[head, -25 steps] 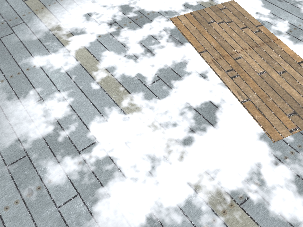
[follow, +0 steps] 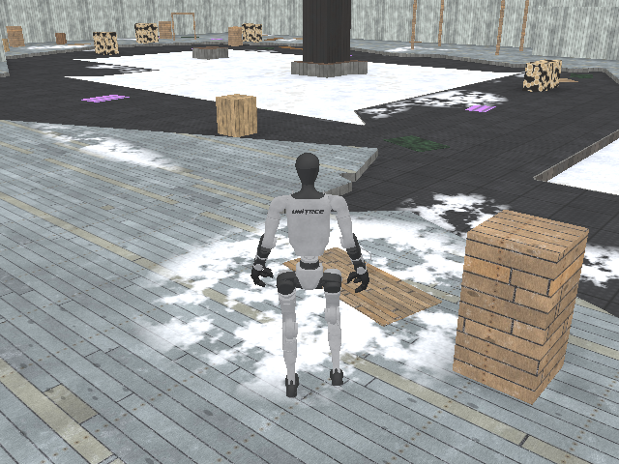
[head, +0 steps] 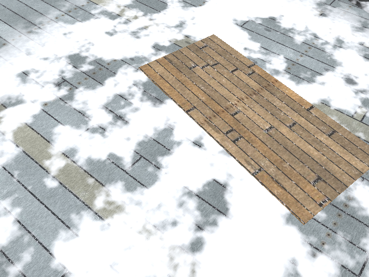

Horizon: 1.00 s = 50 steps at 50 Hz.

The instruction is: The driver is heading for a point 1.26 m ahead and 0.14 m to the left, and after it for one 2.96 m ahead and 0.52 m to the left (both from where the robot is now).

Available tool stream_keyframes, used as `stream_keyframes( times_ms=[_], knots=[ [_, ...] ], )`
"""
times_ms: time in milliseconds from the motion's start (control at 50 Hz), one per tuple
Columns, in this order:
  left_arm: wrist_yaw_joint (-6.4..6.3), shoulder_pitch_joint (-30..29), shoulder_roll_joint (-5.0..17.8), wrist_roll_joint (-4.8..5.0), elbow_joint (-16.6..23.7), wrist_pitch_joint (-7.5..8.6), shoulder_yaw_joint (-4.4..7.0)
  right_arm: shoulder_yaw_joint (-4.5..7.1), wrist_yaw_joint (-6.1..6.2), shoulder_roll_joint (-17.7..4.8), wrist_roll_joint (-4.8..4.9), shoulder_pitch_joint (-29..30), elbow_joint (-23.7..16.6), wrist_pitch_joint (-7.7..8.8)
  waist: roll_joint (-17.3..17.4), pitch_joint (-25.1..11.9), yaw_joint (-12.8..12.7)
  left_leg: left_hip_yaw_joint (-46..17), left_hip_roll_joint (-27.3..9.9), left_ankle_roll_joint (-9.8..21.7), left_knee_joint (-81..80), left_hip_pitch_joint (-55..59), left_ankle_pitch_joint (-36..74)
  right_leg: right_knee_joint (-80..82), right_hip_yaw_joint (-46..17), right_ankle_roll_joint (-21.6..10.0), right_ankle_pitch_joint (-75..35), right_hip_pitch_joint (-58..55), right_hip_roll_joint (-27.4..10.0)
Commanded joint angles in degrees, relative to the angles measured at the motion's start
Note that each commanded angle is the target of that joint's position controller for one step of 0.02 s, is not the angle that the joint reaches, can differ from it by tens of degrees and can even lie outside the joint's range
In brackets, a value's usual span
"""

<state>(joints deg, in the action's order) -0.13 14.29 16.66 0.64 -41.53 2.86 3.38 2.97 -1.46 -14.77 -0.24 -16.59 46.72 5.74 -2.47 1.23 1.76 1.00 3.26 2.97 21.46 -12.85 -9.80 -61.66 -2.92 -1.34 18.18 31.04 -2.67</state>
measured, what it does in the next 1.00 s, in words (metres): walks ahead: right foot, then left foot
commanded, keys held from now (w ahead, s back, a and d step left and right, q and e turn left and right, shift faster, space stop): w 1.00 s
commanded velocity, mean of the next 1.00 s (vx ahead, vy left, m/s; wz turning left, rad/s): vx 0.50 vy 0.00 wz -0.03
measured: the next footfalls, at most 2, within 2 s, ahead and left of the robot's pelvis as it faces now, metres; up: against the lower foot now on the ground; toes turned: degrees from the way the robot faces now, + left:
right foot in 0.30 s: +0.34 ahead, -0.15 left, +0.00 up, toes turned -2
left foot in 0.82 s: +0.63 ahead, +0.09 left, +0.00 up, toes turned +2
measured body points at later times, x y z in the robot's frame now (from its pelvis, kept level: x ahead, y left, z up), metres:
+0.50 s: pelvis +0.28 -0.06 +0.00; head +0.30 -0.08 +0.45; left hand +0.38 +0.21 -0.10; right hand +0.38 -0.34 -0.12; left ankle +0.28 +0.09 -0.66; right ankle +0.30 -0.15 -0.74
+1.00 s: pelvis +0.56 +0.00 +0.00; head +0.58 +0.01 +0.45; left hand +0.65 +0.28 -0.13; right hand +0.65 -0.27 -0.11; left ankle +0.59 +0.09 -0.74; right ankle +0.53 -0.15 -0.66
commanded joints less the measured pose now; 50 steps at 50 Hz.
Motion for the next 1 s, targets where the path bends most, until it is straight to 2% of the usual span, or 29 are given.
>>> stream_keyframes(
  times_ms=[20,120,180,220,260,280,300,320,340,360,380,400,420,460,500,560,620,700,760,780,800,820,840,860,880,900,920,960,1000],
  knots=[
    [0.01,-1.9,2.6,-0.49,4.8,0.83,0.48,1.82,0.52,-8.8,0.52,1.8,-3.0,0.95,7.2,-0.5,-0.9,-14.6,-15.6,10.8,-13.1,4.6,7.7,7.7,-0.8,1.3,-5.6,7.4,-3.8],
    [0.88,-10.8,1.2,-0.12,6.6,1.65,-0.37,2.04,1.00,-10.6,1.31,-2.0,-0.9,-0.07,6.4,0.5,2.4,-7.3,-13.2,8.5,-13.3,4.9,11.5,24.9,1.8,2.1,-20.2,2.7,-1.8],
    [1.60,-15.1,1.7,0.39,8.1,1.96,-0.32,2.02,1.01,-11.0,1.60,-5.3,0.9,-0.85,6.5,1.6,3.6,-7.7,-15.2,8.0,-11.8,8.7,11.7,29.2,2.1,1.4,-20.8,2.3,-0.7],
    [2.14,-16.5,2.5,0.45,8.9,2.21,-0.10,2.19,1.20,-11.6,1.73,-5.9,1.8,-1.53,7.0,2.1,3.1,-8.4,-17.0,7.2,-9.8,12.3,14.2,31.5,2.0,0.0,-17.3,2.4,-0.2],
    [2.32,-13.2,4.2,0.28,8.4,2.43,0.63,2.50,1.51,-12.6,1.76,-5.1,2.1,-2.18,7.7,0.1,0.3,-7.7,-17.3,5.9,-4.9,14.4,24.1,33.6,3.3,-1.8,-13.9,-3.4,1.3],
    [2.09,-7.2,5.8,-0.02,6.6,2.44,1.62,2.37,1.66,-12.5,1.88,-4.2,2.0,-2.43,7.3,-3.6,-3.3,-5.5,-15.4,4.7,2.1,13.4,32.5,35.5,4.8,-3.3,-14.6,-12.5,2.8],
    [1.56,1.9,8.8,-0.35,4.2,2.32,2.96,1.63,1.81,-10.9,1.31,-4.0,1.4,-2.43,6.0,-10.0,-7.3,-3.3,-12.6,2.9,13.5,7.5,31.5,34.1,2.7,-5.5,-16.1,-26.8,0.5],
    [1.02,10.1,14.4,-1.55,3.2,1.96,4.19,-0.10,1.67,-5.9,0.12,-7.4,-0.7,-1.58,-4.3,-19.7,-8.1,0.2,-6.3,-0.8,35.2,-12.4,11.6,32.5,-17.5,-12.7,-14.9,-49.4,-14.2],
    [1.18,12.1,13.2,-0.40,2.1,1.52,3.88,-0.87,1.36,-4.3,0.59,-9.6,-0.1,-0.44,-14.0,-24.9,-7.6,-4.3,-0.6,-2.2,48.1,-25.1,-22.6,40.9,-37.4,-18.2,-6.2,-55.7,-20.6],
    [1.24,9.6,9.4,-0.02,2.2,1.38,2.56,0.65,0.90,-10.0,1.94,-5.4,-0.8,0.36,-8.2,-17.4,-8.3,-7.4,-4.3,-1.5,52.8,-31.3,-21.8,43.0,-33.5,-15.9,0.0,-50.5,-18.5],
    [1.13,5.9,7.9,-0.09,2.7,1.33,1.95,0.75,0.66,-10.4,2.56,-0.6,-2.3,0.72,-5.3,-10.5,-7.3,-5.6,-6.9,-1.0,51.8,-32.4,-16.8,44.2,-25.7,-14.0,-1.5,-42.6,-16.2],
    [1.33,2.5,6.8,-0.57,2.8,1.43,1.51,0.72,0.76,-9.8,1.81,1.6,-2.6,0.68,-1.6,-5.9,-5.5,-4.6,-8.9,-1.3,48.2,-30.8,-12.4,46.4,-20.4,-13.2,-5.9,-34.6,-13.8],
    [1.49,0.1,5.2,-0.96,3.0,1.76,1.05,1.05,0.91,-9.4,1.02,1.6,-2.4,0.19,-1.7,-3.9,-3.6,-4.9,-10.5,-1.6,44.9,-27.7,-9.5,48.2,-16.9,-12.5,-10.0,-29.1,-11.9],
    [1.65,-1.6,5.0,-0.94,2.6,2.34,1.09,0.69,0.89,-7.2,0.90,-0.7,-1.6,-1.01,-2.8,-3.1,-1.1,-4.8,-11.3,-2.6,42.2,-22.9,-6.8,51.5,-13.1,-12.9,-14.3,-23.1,-10.4],
    [1.52,-1.2,6.1,-0.62,1.5,3.02,1.44,0.46,1.18,-6.1,0.54,0.7,-2.0,-1.82,-2.0,-1.7,-0.4,-4.3,-11.6,-3.8,38.3,-23.7,-3.5,53.4,-9.5,-13.5,-18.0,-20.8,-10.1],
    [0.89,0.9,7.2,-0.53,-0.2,2.95,1.77,0.06,1.06,-5.3,0.14,6.6,-3.7,-1.73,-0.4,0.1,-1.9,-4.0,-11.4,-4.6,27.6,-25.4,6.4,54.6,-5.1,-12.6,-19.9,-21.1,-8.7],
    [0.39,3.6,8.4,-0.12,-1.9,2.53,1.98,-0.52,0.36,-4.2,0.50,12.8,-5.0,-1.06,-0.3,1.4,-4.2,-2.3,-9.4,-4.3,16.8,-22.3,14.7,54.8,-1.6,-10.8,-19.2,-21.4,-7.3],
    [0.18,7.9,9.4,0.47,-4.8,1.61,2.25,-0.59,-0.70,-4.9,1.08,18.7,-7.3,-0.60,-0.4,2.6,-6.0,-2.4,-8.1,-2.9,10.3,-22.9,14.4,52.5,-2.3,-10.1,-18.6,-28.2,-10.2],
    [-0.22,8.3,10.0,0.62,-6.1,0.62,2.60,-0.18,-1.38,-6.4,1.00,18.4,-7.9,-0.27,-1.3,1.8,-4.6,-2.1,-7.0,-0.7,7.6,-21.1,8.1,48.3,-3.0,-8.6,-24.5,-33.7,-12.3],
    [-0.34,7.6,10.4,0.60,-6.2,0.30,2.69,0.25,-1.38,-7.3,0.92,15.9,-7.3,-0.17,-2.0,0.3,-3.0,-0.8,-5.8,0.2,6.9,-16.9,6.1,45.2,-2.6,-7.9,-31.4,-34.5,-11.9],
    [-0.48,6.7,10.3,0.54,-6.2,-0.07,2.54,1.22,-1.13,-8.8,0.76,10.0,-5.6,-0.12,-1.8,-3.3,0.4,1.1,-3.9,1.6,5.5,-8.3,6.1,38.1,-0.6,-6.6,-40.0,-33.7,-9.8],
    [-0.68,7.0,8.4,-0.03,-5.8,-0.22,1.72,2.63,-0.58,-11.9,0.51,0.8,-3.0,-0.18,-0.3,-10.1,4.1,-0.8,-6.0,3.8,7.2,6.2,8.0,26.2,1.8,-4.8,-38.5,-27.9,-6.7],
    [-0.32,12.8,3.1,-0.84,-4.1,0.70,-0.14,4.05,-0.15,-17.9,-0.43,-6.5,-2.0,-0.50,10.4,-19.9,3.6,-22.1,-20.6,11.9,8.5,30.1,5.3,4.0,4.9,-0.8,-19.3,-6.7,0.1],
    [-0.07,13.4,1.6,-0.45,-5.0,1.82,-0.72,3.60,-0.30,-15.5,0.79,-9.1,-0.9,-0.99,18.3,-24.7,4.3,-41.9,-25.9,16.3,-1.5,36.8,-5.6,-8.3,-0.2,0.8,14.2,5.9,6.3],
    [0.31,8.3,7.7,1.13,-3.8,2.75,0.84,2.37,-0.28,-12.2,1.20,-6.2,-1.4,-1.00,13.0,-17.1,5.0,-37.7,-24.2,13.5,-3.9,31.5,-12.7,-13.0,-4.0,-0.2,13.5,12.2,2.6],
    [0.40,3.4,8.2,1.89,-2.3,3.17,0.93,1.88,-0.06,-10.6,0.85,-2.1,-2.2,-1.05,10.0,-10.3,3.9,-30.4,-22.2,11.5,-5.0,23.5,-11.7,-11.8,-2.2,-1.0,8.6,13.5,-0.3],
    [0.17,1.1,7.6,1.17,-1.8,3.11,0.91,1.40,-0.14,-9.2,0.29,1.5,-2.6,-0.96,6.7,-5.3,2.3,-24.9,-20.1,10.9,-7.0,15.1,-6.9,-8.3,-0.9,-0.8,4.2,12.0,-2.5],
    [-0.06,2.8,6.1,0.16,-2.6,2.00,1.15,0.79,-0.29,-6.9,-0.53,4.9,-2.9,-0.42,8.3,-3.0,-1.3,-18.8,-17.0,10.0,-10.2,5.9,0.3,-3.2,-1.5,-0.3,-0.7,5.1,-5.1],
    [-0.22,3.9,4.1,-0.04,-3.1,0.97,0.82,1.04,-0.28,-7.5,-0.15,4.9,-2.3,0.18,7.9,-2.4,-2.5,-14.9,-16.4,10.9,-12.7,2.6,4.9,-0.3,-0.8,0.7,-2.8,3.4,-5.5]
  ],
)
